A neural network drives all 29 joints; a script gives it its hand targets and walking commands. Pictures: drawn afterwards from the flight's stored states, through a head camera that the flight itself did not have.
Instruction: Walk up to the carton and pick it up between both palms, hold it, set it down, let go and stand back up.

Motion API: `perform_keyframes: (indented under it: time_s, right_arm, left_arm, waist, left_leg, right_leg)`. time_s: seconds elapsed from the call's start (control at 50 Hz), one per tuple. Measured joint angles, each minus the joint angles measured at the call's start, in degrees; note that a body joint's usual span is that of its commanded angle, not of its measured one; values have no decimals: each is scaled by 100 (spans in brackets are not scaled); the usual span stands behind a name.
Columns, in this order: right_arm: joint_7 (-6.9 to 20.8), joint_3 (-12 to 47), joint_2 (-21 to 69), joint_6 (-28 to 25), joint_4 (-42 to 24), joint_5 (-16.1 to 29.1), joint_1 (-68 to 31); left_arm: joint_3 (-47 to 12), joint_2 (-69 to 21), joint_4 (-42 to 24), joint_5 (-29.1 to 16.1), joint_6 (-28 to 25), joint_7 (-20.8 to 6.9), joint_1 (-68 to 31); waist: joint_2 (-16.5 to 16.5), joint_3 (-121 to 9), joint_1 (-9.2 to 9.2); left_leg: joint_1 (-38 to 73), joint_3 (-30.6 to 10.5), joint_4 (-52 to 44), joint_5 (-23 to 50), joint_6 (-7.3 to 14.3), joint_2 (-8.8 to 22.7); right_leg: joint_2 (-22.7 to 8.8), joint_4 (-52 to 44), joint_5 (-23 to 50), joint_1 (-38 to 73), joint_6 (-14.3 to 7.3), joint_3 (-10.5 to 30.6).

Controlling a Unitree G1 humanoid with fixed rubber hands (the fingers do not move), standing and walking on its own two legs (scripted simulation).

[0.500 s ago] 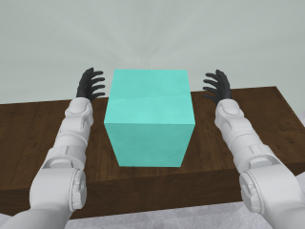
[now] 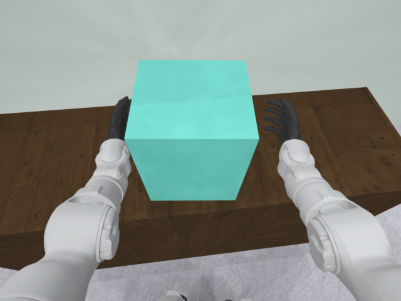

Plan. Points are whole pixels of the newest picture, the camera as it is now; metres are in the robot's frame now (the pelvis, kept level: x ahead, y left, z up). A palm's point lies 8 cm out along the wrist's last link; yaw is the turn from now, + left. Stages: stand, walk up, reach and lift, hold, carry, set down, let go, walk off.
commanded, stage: reach and lift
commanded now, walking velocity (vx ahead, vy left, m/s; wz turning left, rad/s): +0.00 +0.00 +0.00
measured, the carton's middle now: (193, 138) +0.44 +0.06 +0.02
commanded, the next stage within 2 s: none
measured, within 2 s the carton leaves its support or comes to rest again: neither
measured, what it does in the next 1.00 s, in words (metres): stands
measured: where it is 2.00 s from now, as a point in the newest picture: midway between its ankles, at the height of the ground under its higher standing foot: outside the picture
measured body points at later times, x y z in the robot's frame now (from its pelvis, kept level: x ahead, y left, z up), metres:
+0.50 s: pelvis +0.00 +0.01 +0.00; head +0.09 +0.03 +0.45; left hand +0.44 +0.20 +0.04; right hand +0.44 -0.11 +0.04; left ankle +0.02 +0.11 -0.71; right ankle +0.01 -0.10 -0.71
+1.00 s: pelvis +0.02 +0.01 +0.02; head +0.10 +0.03 +0.47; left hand +0.43 +0.19 +0.04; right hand +0.43 -0.11 +0.04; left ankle +0.02 +0.10 -0.71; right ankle +0.01 -0.10 -0.71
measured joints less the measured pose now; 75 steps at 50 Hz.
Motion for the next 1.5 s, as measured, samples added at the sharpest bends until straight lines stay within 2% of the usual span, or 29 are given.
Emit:
perform_keyframes:
  time_s: [0.16, 0.28, 0.34, 0.4, 0.44, 0.48, 0.56, 0.64, 0.74, 0.98, 1.22, 1.5]
  right_arm:
    - [58, -3, -36, 97, -267, 32, 60]
    - [72, -242, 99, 180, -227, -306, -136]
    - [65, -594, 350, 140, -204, -771, -202]
    - [-191, -1399, 621, 1, -337, -1490, -97]
    - [-242, -2008, 856, -121, -581, -2107, 62]
    - [-272, -2451, 1045, -264, -772, -2480, 253]
    - [-166, -3030, 1248, -443, -971, -3145, 617]
    - [-54, -3287, 1351, -520, -1085, -3532, 854]
    - [-9, -3448, 1391, -500, -1123, -3715, 951]
    - [25, -3534, 1409, -504, -1203, -3820, 1035]
    - [52, -3616, 1477, -543, -1329, -3924, 1132]
    - [52, -3608, 1482, -593, -1330, -3888, 1150]
  left_arm:
    - [-131, -13, -119, -162, 38, 88, -36]
    - [-53, -116, -105, -80, 9, 115, -116]
    - [246, -273, -136, 258, -53, 71, -169]
    - [779, -395, -271, 809, -34, 116, -119]
    - [1004, -447, -340, 1162, -140, 84, -49]
    - [1145, -510, -310, 1368, -315, 86, 35]
    - [1493, -673, -336, 1770, -440, 80, 312]
    - [1718, -831, -508, 2024, -440, 81, 582]
    - [1944, -961, -739, 2260, -313, 59, 757]
    - [2201, -1161, -1335, 2727, 17, 22, 963]
    - [2276, -1293, -1812, 2963, 213, -35, 1153]
    - [2322, -1339, -1970, 3037, 273, -71, 1198]
  waist:
    - [-8, -91, 19]
    - [55, -119, 41]
    - [65, -13, 30]
    - [75, 181, 6]
    - [90, 338, 10]
    - [115, 441, 29]
    - [152, 566, 63]
    - [165, 653, 104]
    - [116, 608, 147]
    - [49, 815, 214]
    - [5, 864, 219]
    - [-31, 877, 213]
  left_leg:
    - [-299, 54, 207, -48, 21, 14]
    - [-408, 50, 323, -88, 38, 4]
    - [-335, 25, 311, -83, 44, -9]
    - [-134, -11, 195, -42, 49, -10]
    - [71, -26, 76, -6, 42, -2]
    - [283, -30, -29, 9, 39, 5]
    - [724, -3, -265, 27, 59, -9]
    - [1093, 38, -522, 75, 73, -19]
    - [1271, 95, -744, 132, 87, -35]
    - [1693, 160, -1112, 240, 92, -27]
    - [1845, 166, -1338, 331, 81, -22]
    - [1888, 159, -1466, 399, 66, -23]
  right_leg:
    - [1, 224, -37, -325, 13, 48]
    - [-15, 346, -85, -430, 23, 40]
    - [-26, 330, -90, -344, 21, 15]
    - [-19, 168, -36, -108, 19, -20]
    - [-4, -4, 23, 125, 24, -34]
    - [9, -160, 66, 361, 32, -35]
    - [4, -427, 107, 811, 60, -7]
    - [1, -696, 172, 1175, 82, 32]
    - [-13, -874, 221, 1320, 96, 80]
    - [0, -1283, 364, 1749, 104, 124]
    - [7, -1554, 470, 1928, 95, 105]
    - [2, -1658, 510, 1975, 76, 66]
